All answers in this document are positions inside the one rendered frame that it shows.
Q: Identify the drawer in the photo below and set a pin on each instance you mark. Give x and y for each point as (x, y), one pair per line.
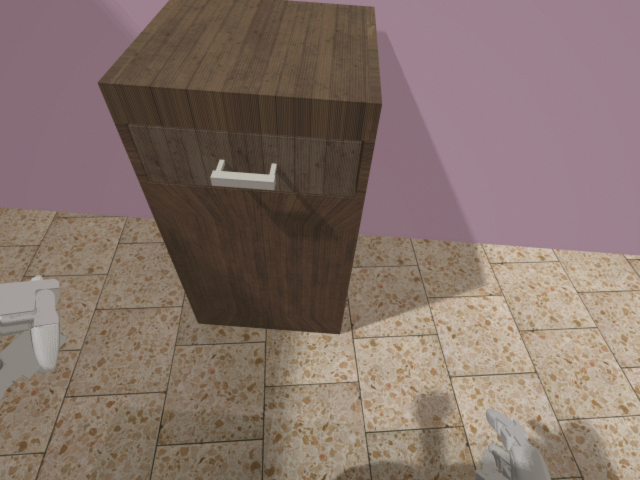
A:
(304, 164)

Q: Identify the robot left hand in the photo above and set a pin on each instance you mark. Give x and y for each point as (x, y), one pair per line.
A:
(29, 308)

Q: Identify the robot right hand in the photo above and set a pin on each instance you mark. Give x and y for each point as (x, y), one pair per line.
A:
(524, 461)

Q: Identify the cabinet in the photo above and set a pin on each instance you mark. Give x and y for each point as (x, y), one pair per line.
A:
(248, 257)

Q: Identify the handle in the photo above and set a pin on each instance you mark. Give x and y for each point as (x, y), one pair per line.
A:
(243, 180)

